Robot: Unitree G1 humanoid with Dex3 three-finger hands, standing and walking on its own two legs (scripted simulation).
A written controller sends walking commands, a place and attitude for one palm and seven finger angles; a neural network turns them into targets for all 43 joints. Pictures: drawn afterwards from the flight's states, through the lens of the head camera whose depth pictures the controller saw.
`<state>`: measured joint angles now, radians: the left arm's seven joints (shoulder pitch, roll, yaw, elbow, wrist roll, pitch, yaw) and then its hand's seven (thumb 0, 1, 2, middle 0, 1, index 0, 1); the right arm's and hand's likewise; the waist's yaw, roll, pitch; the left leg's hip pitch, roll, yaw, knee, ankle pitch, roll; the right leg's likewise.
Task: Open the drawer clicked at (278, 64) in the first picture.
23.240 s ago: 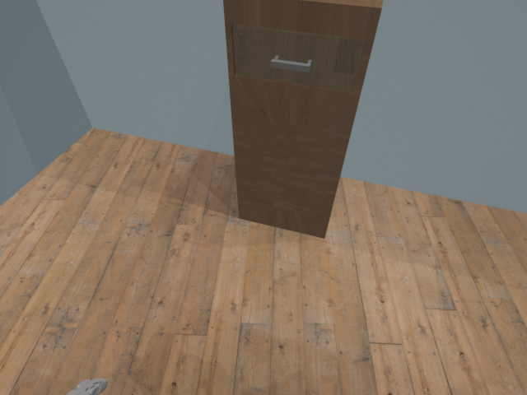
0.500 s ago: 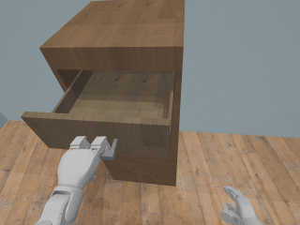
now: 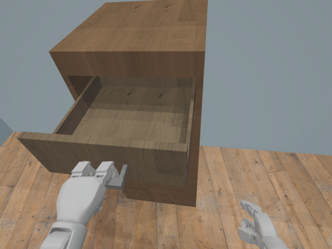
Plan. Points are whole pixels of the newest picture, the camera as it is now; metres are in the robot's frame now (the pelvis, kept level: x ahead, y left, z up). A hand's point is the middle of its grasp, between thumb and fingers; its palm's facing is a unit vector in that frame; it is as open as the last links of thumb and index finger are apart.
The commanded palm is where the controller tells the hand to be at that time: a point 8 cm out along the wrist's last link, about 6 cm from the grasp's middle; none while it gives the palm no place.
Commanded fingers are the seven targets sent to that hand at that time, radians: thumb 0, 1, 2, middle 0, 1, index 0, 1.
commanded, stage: pull the drawer open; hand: left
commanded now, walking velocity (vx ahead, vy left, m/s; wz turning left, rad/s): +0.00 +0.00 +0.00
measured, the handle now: (101, 174) +0.26 +0.19 +0.08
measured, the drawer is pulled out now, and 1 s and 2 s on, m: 0.25 0.29 0.28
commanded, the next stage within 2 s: open the thumb to release the handle in 0.78 s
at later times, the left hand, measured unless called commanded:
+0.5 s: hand (90, 220) +0.16 +0.19 +0.06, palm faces +0.04 -0.16 -0.99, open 5.6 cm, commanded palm +0.10 +0.19 +0.11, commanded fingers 0.00 0.90 0.90 -0.40 -1.35 -0.40 -1.35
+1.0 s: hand (86, 221) +0.16 +0.19 +0.05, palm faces +0.08 -0.10 -0.99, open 5.7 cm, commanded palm +0.11 +0.21 +0.11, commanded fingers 0.00 0.41 0.69 -0.37 -1.30 -0.37 -1.30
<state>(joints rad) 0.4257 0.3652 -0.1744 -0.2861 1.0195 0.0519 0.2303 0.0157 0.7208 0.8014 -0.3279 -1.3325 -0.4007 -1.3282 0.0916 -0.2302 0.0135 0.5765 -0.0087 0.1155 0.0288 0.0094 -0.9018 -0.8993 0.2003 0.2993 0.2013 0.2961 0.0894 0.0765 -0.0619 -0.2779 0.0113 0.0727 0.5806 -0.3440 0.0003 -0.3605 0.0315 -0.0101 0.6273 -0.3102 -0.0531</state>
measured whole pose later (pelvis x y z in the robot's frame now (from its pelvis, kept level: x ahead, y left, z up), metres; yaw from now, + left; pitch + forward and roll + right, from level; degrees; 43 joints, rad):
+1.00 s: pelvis +0.00 +0.00 -0.02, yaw -1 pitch +6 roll +1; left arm 0.70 0.45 -0.13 -0.47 1.03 0.00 0.39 0.00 0.71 0.80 -0.37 -1.33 -0.40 -1.33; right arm 0.13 -0.26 0.00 0.51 -0.02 0.12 0.05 0.01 -0.90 -0.90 0.20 0.30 0.20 0.30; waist 0.09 0.07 -0.09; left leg -0.42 0.02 0.08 0.75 -0.43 0.00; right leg -0.50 0.04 0.00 0.78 -0.38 -0.05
